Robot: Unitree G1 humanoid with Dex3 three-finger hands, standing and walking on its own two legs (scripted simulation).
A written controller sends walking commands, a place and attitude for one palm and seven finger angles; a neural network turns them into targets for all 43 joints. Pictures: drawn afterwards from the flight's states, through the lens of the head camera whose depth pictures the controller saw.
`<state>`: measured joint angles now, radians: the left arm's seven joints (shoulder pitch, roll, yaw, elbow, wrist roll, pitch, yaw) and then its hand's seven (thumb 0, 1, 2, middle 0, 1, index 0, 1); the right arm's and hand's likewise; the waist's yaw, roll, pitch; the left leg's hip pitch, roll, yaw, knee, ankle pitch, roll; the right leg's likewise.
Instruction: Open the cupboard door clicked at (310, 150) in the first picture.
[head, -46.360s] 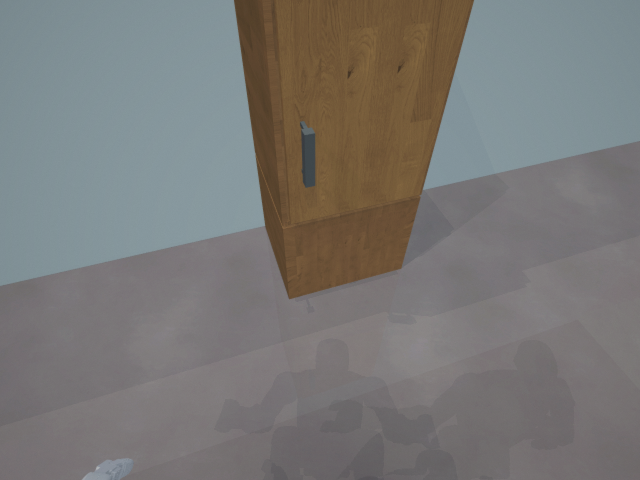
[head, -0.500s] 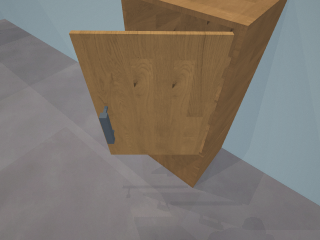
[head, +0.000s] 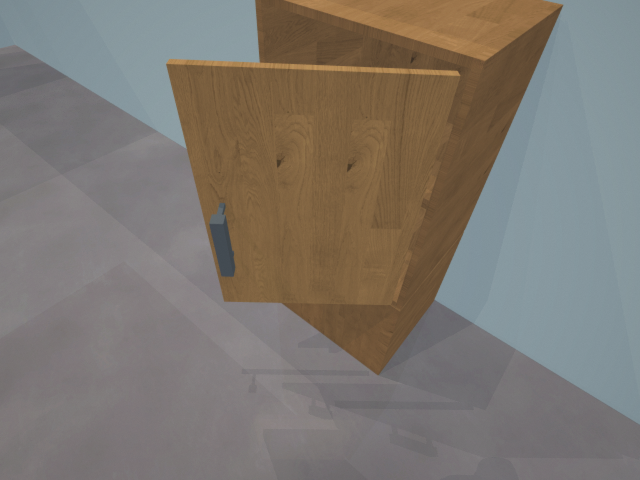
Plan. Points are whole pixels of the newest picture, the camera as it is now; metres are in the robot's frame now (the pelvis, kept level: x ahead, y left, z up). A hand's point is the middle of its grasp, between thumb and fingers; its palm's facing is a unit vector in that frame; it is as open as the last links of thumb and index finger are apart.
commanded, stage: come to a stop and stand still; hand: left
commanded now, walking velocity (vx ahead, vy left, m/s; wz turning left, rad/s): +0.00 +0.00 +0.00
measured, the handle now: (225, 239) +0.57 +0.22 -0.09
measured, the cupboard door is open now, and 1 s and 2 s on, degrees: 39 39 39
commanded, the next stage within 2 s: look again from close up in 0.06 s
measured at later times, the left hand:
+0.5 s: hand out of the picture +0.02 +0.22 -0.18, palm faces -0.03 -0.97 -0.23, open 7.4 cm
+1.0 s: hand (146, 393) +0.22 +0.23 -0.02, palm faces +0.29 -0.95 -0.08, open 7.7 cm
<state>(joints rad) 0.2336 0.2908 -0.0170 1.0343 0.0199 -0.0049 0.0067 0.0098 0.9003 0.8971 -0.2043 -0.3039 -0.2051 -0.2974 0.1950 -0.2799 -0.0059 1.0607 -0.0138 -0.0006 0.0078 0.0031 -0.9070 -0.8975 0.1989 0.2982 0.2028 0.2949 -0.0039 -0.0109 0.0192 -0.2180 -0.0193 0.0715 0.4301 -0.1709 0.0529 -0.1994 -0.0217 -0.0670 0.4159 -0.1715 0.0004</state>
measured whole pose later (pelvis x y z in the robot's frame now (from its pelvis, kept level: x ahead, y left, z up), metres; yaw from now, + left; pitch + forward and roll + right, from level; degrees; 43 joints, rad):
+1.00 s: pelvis +0.01 +0.01 -0.02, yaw +3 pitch +3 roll +0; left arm 0.30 0.20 0.16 0.29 -0.20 -0.32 0.00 0.02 0.82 0.86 -0.21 -0.36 -0.21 -0.35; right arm 0.26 -0.23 0.00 0.77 0.03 -0.23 -0.03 0.01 -0.91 -0.90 0.20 0.30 0.20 0.30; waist -0.04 0.01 -0.06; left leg -0.44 -0.08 0.05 0.67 -0.29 0.06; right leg -0.43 -0.04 -0.03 0.70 -0.33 0.00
